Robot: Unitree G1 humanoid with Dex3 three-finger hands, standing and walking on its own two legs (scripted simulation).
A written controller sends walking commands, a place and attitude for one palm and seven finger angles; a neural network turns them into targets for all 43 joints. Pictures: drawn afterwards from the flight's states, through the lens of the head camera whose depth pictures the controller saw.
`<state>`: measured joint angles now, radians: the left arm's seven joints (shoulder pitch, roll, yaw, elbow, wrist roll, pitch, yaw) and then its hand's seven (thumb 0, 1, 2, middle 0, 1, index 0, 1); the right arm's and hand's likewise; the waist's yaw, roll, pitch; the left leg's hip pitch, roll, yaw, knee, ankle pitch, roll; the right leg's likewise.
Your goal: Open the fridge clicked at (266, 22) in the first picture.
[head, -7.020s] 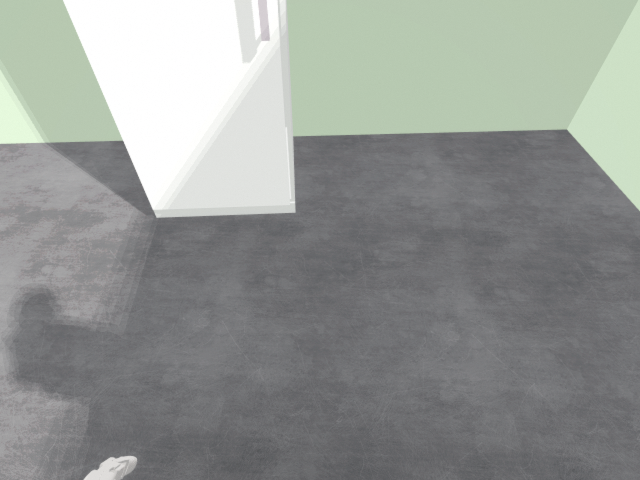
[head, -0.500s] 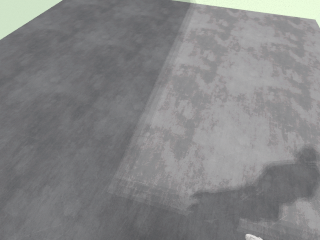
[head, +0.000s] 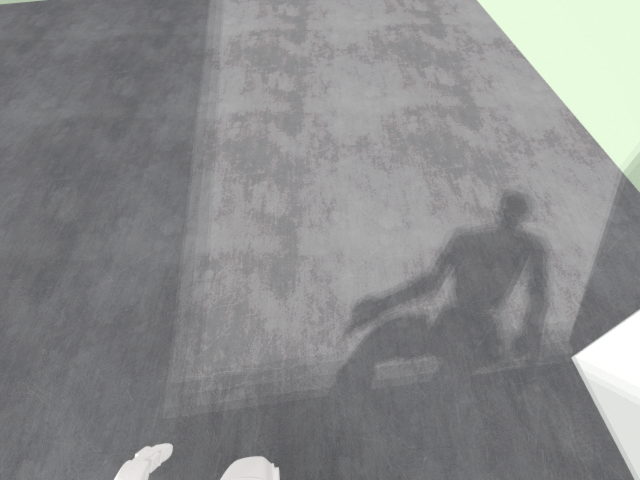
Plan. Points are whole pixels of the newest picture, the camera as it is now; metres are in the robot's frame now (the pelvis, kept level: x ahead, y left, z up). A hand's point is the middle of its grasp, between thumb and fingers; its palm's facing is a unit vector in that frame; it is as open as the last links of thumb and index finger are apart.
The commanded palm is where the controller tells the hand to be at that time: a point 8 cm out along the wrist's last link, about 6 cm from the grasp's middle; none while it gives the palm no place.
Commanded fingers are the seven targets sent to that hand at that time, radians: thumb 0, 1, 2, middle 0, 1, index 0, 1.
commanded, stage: turn to face it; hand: right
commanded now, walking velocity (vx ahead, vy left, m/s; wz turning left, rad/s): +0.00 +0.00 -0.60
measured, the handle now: out of the picture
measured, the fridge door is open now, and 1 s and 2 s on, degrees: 0 0 0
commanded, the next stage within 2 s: none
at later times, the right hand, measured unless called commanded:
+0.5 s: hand out of the picture +0.03 -0.18 -0.13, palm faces +0.30 +0.91 -0.29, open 7.4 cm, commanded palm none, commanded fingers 0.00 -0.90 -0.90 0.20 0.30 0.20 0.30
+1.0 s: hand out of the picture -0.09 -0.23 -0.15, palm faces +0.59 +0.76 -0.27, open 7.4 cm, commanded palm none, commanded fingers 0.00 -0.90 -0.90 0.20 0.30 0.20 0.30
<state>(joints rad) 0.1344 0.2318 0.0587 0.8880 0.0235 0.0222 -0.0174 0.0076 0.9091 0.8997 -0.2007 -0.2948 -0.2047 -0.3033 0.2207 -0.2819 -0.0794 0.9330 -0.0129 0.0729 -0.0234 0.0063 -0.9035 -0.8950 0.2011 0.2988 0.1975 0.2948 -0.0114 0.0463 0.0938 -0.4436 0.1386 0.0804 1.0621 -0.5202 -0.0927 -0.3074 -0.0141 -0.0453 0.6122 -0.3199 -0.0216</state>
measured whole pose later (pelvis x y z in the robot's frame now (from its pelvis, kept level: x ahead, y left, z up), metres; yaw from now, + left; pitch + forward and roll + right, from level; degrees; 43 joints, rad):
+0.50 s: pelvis +0.00 +0.04 +0.01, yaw -18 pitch -1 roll -2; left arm 0.20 0.27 0.09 0.93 0.03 0.09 -0.04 0.01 0.91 0.90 -0.20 -0.29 -0.20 -0.30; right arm 0.20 -0.18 -0.03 0.86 -0.02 0.02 -0.03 0.00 -0.90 -0.89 0.20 0.30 0.20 0.30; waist 0.03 -0.04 0.07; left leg -0.22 0.10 0.16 0.53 -0.28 0.01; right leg -0.49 -0.01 0.00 1.13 -0.39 0.07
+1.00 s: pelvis -0.04 +0.01 +0.01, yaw -35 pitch +0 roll +1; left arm 0.19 0.22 0.05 0.91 0.02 0.03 -0.01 0.01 0.91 0.90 -0.20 -0.30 -0.21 -0.30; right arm 0.18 -0.27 -0.08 0.91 -0.01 0.06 -0.02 0.01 -0.91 -0.90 0.20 0.30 0.19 0.29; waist 0.00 0.02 0.07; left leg -0.47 0.09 0.01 1.03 -0.40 -0.11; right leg -0.26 0.04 0.04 0.47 -0.20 -0.05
